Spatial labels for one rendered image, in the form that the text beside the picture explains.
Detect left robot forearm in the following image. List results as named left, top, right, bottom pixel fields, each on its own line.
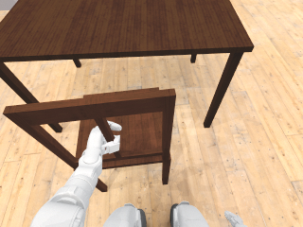
left=29, top=148, right=103, bottom=227

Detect robot left foot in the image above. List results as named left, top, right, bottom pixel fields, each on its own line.
left=137, top=208, right=147, bottom=227

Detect left robot upper arm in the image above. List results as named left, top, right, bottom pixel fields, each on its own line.
left=32, top=201, right=86, bottom=227

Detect chair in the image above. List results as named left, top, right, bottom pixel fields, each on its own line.
left=3, top=87, right=176, bottom=193

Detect table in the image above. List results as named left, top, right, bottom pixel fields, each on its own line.
left=0, top=0, right=254, bottom=133

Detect right robot hand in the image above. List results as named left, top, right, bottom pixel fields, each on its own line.
left=224, top=210, right=247, bottom=227

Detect right robot thigh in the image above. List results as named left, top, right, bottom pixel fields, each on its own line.
left=173, top=204, right=209, bottom=227

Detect left robot hand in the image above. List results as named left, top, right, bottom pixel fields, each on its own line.
left=86, top=120, right=122, bottom=155

